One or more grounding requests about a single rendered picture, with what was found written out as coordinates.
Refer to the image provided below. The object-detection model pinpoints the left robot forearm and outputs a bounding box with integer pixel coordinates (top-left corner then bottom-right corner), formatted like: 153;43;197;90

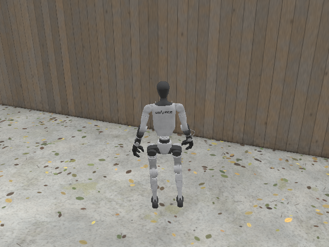
134;125;144;147

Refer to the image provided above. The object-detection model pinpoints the robot left upper arm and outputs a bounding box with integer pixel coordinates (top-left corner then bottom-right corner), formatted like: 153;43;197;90
139;104;153;133

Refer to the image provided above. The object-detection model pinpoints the humanoid robot head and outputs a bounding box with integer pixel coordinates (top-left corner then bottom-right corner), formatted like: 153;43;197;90
155;81;172;106

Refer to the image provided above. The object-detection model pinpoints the robot left foot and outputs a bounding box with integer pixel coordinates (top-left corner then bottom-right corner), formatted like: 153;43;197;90
151;196;158;208

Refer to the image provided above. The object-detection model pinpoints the right robot forearm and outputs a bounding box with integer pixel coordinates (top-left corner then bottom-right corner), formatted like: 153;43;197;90
183;123;192;142

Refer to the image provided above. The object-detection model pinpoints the right robot hand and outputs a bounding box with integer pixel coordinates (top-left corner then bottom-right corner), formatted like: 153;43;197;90
181;140;193;150

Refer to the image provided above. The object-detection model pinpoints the left robot hand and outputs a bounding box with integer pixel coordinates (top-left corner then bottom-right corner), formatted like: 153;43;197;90
132;145;144;157

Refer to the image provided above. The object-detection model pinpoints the robot right upper arm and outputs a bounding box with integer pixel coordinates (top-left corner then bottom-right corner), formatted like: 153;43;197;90
174;103;189;131

